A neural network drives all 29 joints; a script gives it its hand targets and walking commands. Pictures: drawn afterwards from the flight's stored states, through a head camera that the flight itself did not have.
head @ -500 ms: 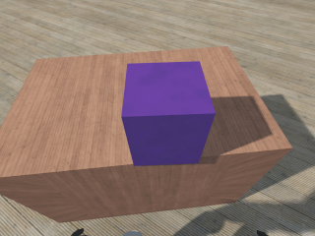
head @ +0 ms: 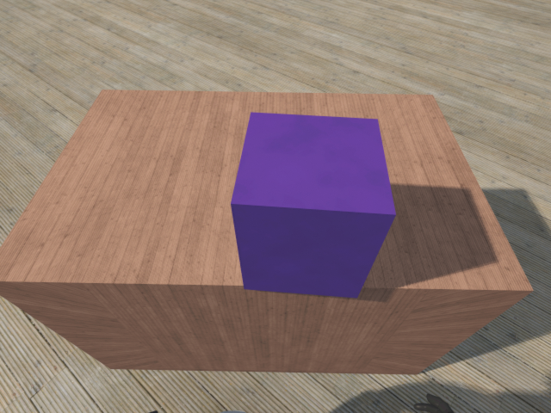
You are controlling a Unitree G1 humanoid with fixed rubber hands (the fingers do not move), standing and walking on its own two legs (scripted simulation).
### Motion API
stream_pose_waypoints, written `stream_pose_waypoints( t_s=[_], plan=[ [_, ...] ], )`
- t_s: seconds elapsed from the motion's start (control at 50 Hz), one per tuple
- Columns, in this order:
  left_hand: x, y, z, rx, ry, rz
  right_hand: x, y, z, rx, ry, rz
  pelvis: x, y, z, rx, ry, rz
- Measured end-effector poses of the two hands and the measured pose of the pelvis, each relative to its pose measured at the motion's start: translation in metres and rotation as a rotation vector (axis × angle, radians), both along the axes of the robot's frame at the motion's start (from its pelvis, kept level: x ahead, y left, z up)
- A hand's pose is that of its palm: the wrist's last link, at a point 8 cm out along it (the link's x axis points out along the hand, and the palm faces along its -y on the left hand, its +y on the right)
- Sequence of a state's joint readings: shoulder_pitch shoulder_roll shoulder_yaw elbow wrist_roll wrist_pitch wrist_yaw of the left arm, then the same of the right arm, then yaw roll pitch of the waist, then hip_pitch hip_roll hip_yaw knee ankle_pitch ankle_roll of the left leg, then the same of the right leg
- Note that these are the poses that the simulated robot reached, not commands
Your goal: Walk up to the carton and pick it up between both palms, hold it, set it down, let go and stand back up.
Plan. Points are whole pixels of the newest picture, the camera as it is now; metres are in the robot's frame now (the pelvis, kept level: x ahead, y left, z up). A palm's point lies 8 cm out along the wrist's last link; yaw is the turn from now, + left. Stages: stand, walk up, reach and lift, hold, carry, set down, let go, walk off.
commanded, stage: walk up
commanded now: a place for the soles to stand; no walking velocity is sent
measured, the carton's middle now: (306, 209) +0.43 -0.02 +0.02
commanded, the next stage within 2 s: reach and lift in 0.56 s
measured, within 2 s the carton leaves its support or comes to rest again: neither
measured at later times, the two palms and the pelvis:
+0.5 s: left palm out of the picture +0.03 +0.27 -0.13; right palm out of the picture +0.07 -0.25 -0.12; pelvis -0.01 +0.00 +0.00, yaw +4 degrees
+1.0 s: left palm out of the picture +0.14 +0.21 -0.10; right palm out of the picture +0.08 -0.28 -0.08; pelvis -0.04 -0.03 +0.00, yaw -8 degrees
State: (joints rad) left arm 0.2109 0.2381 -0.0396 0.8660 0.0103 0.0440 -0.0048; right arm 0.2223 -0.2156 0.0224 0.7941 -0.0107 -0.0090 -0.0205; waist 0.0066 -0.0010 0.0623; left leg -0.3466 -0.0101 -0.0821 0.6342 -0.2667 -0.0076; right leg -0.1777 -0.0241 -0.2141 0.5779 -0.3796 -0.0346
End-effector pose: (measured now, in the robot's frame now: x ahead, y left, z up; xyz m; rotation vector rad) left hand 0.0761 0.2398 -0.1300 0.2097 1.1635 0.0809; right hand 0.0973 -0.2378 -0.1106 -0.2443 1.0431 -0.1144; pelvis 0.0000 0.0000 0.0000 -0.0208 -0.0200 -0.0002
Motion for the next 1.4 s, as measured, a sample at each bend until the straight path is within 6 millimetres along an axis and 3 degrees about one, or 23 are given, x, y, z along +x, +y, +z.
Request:
stream_pose_waypoints(
  t_s=[0.12,0.32,0.48,0.6,0.66,0.74,0.78,0.82,0.86,0.9,1.0,1.08,1.22,1.3,1.4],
  plan=[
    [-0.017,0.006,0.002,0.020,0.025,0.036,0.006,0.001,-0.003,0.005,-0.006,0.026,-0.003,0.000,0.001,-0.005,-0.008,0.025],
    [-0.035,0.025,0.000,0.049,0.057,0.082,-0.010,0.000,-0.010,-0.013,0.056,0.033,-0.006,0.003,-0.002,-0.008,-0.016,0.053],
    [-0.044,0.026,-0.004,0.043,0.086,0.092,-0.023,-0.008,-0.006,-0.046,0.104,0.033,-0.007,0.002,-0.001,-0.013,-0.002,0.066],
    [-0.050,0.024,-0.004,0.049,0.097,0.104,-0.019,-0.014,-0.007,-0.056,0.096,0.041,-0.009,0.000,-0.002,-0.014,0.000,0.070],
    [-0.022,0.031,-0.009,0.081,0.122,0.079,0.007,-0.016,-0.015,-0.030,0.004,-0.016,-0.018,-0.003,-0.014,0.010,0.040,-0.014],
    [0.055,0.033,0.000,0.129,0.001,0.041,0.049,-0.007,-0.013,0.034,-0.132,0.008,-0.032,-0.009,-0.029,0.028,0.038,-0.073],
    [0.089,0.020,0.015,0.111,-0.101,0.018,0.057,-0.005,-0.006,0.060,-0.186,0.015,-0.037,-0.012,-0.028,0.024,0.014,-0.085],
    [0.108,0.002,0.031,0.074,-0.169,-0.010,0.051,-0.006,0.002,0.073,-0.212,0.001,-0.038,-0.015,-0.022,0.021,-0.018,-0.093],
    [0.110,-0.016,0.041,0.038,-0.190,-0.033,0.034,-0.014,0.009,0.068,-0.212,-0.030,-0.038,-0.017,-0.013,0.021,-0.045,-0.100],
    [0.101,-0.029,0.044,0.016,-0.171,-0.041,0.014,-0.024,0.014,0.050,-0.199,-0.061,-0.036,-0.019,-0.006,0.026,-0.057,-0.112],
    [0.059,-0.029,0.032,0.010,-0.080,0.018,-0.013,-0.042,0.026,-0.011,-0.206,-0.068,-0.037,-0.025,0.001,0.044,-0.052,-0.142],
    [0.048,-0.014,0.030,0.030,-0.107,0.071,-0.002,-0.034,0.034,-0.004,-0.249,-0.047,-0.043,-0.030,0.000,0.048,-0.033,-0.149],
    [0.072,-0.003,0.052,0.024,-0.250,0.046,0.034,0.010,0.039,0.077,-0.327,-0.029,-0.042,-0.027,0.001,0.032,-0.036,-0.120],
    [0.082,-0.008,0.061,-0.008,-0.279,-0.002,0.037,0.024,0.045,0.094,-0.365,-0.066,-0.034,-0.019,0.007,0.028,-0.054,-0.120],
    [0.087,-0.008,0.066,-0.032,-0.318,-0.022,0.026,0.021,0.049,0.072,-0.375,-0.093,-0.022,-0.006,0.013,0.024,-0.062,-0.135]
  ],
)
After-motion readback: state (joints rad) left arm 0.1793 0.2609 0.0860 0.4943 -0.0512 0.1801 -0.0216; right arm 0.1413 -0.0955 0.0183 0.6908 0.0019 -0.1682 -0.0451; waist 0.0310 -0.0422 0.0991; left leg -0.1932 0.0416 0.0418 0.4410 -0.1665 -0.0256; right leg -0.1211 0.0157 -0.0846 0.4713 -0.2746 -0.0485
